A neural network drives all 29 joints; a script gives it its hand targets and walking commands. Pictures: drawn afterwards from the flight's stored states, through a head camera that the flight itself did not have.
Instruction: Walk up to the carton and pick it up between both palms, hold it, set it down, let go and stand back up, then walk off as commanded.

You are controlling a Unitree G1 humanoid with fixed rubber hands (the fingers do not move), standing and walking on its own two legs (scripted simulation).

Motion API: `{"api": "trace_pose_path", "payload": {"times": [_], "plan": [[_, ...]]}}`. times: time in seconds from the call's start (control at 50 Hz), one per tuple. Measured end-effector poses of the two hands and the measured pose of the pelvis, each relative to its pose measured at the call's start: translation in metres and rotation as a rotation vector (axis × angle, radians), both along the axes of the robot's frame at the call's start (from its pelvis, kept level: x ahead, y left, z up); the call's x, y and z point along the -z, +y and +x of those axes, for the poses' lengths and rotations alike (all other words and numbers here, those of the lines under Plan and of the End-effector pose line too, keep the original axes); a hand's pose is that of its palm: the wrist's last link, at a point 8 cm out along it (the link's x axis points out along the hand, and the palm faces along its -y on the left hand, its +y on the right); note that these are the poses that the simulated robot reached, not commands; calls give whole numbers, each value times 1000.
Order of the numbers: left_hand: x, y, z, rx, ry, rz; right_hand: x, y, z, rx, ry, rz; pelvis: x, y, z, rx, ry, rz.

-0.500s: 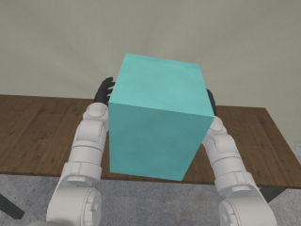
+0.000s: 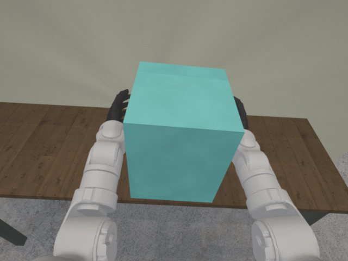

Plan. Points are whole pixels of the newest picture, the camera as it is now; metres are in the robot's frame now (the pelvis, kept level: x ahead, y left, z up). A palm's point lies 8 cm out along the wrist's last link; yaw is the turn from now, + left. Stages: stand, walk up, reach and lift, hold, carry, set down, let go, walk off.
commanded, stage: set down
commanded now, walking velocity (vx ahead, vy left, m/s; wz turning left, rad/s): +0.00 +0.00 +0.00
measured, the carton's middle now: (177, 134) +0.37 +0.02 +0.10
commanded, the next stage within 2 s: none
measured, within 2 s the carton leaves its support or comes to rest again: rests again in 1.24 s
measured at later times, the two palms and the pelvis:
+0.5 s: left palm (127, 125) +0.40 +0.14 +0.10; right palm (240, 137) +0.40 -0.15 +0.08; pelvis +0.02 +0.00 +0.00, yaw -1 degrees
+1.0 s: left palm (129, 133) +0.40 +0.14 +0.07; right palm (240, 142) +0.39 -0.15 +0.06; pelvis +0.02 +0.00 +0.00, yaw -2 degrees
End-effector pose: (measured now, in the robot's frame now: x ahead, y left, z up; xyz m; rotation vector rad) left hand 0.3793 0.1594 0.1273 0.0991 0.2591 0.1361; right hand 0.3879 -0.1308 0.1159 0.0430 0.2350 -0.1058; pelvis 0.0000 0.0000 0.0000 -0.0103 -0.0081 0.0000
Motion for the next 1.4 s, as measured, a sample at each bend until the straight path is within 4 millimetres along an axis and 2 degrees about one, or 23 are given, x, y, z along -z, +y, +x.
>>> {"api": "trace_pose_path", "payload": {"times": [0.26,0.42,0.68,0.84,1.2,1.4], "plan": [[14,-14,21,18,6,-3,23,-14,13,24,8,15,-1,-5,15,8,39,9],[27,-18,21,18,16,-16,35,-18,11,31,19,19,-1,-5,18,10,59,10],[35,-20,20,40,-1,-22,35,-20,6,53,2,18,-1,1,15,29,71,8],[50,-21,18,48,22,-26,46,-21,3,54,25,-8,0,2,15,34,90,8],[80,-24,25,50,23,-27,67,-24,11,56,27,-22,1,3,22,36,174,7],[87,-25,31,54,-9,-31,75,-24,14,60,2,-22,2,4,24,36,215,6]]}}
